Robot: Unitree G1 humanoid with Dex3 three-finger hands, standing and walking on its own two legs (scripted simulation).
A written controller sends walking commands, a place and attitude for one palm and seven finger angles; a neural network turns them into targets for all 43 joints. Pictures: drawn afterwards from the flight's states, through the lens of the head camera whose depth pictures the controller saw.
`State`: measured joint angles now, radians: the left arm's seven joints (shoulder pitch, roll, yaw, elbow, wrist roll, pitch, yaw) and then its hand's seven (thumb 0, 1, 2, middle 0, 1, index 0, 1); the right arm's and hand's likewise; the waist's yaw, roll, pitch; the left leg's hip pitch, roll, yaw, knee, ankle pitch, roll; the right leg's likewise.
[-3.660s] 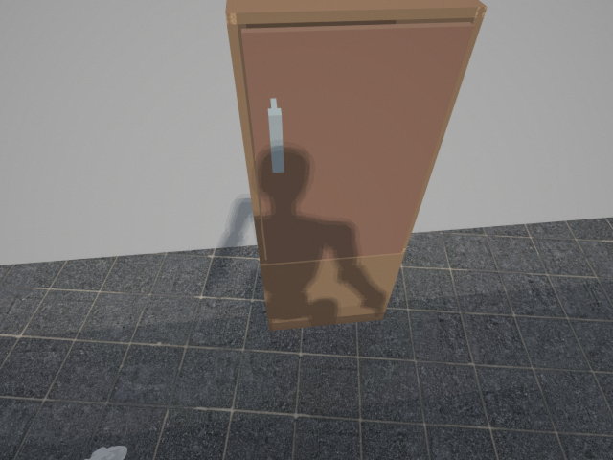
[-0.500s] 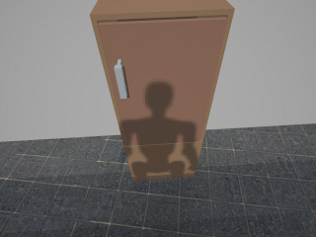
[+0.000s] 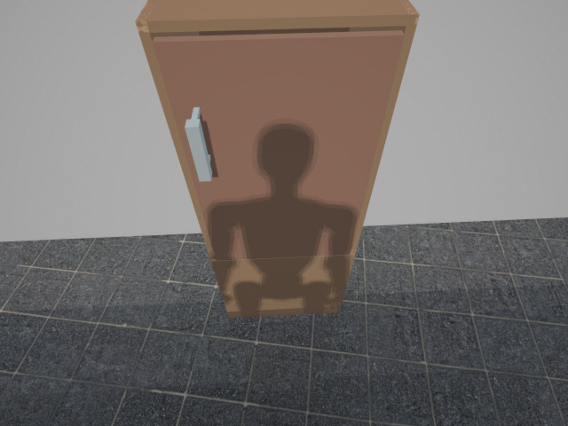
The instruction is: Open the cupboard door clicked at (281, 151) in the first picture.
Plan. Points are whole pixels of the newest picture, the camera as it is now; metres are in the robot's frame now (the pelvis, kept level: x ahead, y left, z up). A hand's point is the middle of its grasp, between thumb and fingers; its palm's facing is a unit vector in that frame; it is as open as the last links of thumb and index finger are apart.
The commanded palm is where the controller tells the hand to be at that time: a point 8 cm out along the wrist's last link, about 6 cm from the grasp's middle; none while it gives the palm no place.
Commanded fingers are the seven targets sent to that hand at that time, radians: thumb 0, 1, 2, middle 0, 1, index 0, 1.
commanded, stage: come to a stop and stand still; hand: left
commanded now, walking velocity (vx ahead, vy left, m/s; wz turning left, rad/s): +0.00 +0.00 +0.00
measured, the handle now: (201, 144) +0.55 +0.18 +0.09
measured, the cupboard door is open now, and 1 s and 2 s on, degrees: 0 0 0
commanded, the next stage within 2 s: look again from close up in 0.60 s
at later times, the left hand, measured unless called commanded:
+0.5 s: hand out of the picture +0.07 +0.20 -0.17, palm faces +0.03 -0.97 -0.24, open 7.4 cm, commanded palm none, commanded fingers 0.00 0.90 0.90 -0.20 -0.30 -0.20 -0.30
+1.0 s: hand out of the picture +0.06 +0.19 -0.17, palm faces +0.03 -0.97 -0.23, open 7.4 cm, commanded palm none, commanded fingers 0.00 0.90 0.90 -0.20 -0.30 -0.20 -0.30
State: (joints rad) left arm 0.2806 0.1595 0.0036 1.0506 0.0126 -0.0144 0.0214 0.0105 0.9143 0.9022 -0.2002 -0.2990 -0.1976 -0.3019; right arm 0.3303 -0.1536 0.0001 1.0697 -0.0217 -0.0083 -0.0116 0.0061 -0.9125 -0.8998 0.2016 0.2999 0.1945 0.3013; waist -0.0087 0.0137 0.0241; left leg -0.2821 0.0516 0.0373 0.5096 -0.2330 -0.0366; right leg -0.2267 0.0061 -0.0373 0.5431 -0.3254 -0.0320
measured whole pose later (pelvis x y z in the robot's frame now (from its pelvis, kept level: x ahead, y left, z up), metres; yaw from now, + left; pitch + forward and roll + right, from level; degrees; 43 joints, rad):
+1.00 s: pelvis +0.04 +0.00 +0.00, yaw +0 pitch +0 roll +1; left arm 0.23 0.19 0.01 1.10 0.01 -0.02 0.03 0.01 0.91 0.90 -0.20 -0.30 -0.20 -0.30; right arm 0.21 -0.19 0.00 1.13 -0.02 -0.01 -0.03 0.00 -0.91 -0.90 0.20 0.30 0.20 0.30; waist 0.01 -0.01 0.03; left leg -0.18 0.04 0.04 0.44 -0.27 -0.03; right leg -0.11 -0.01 -0.04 0.45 -0.35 -0.02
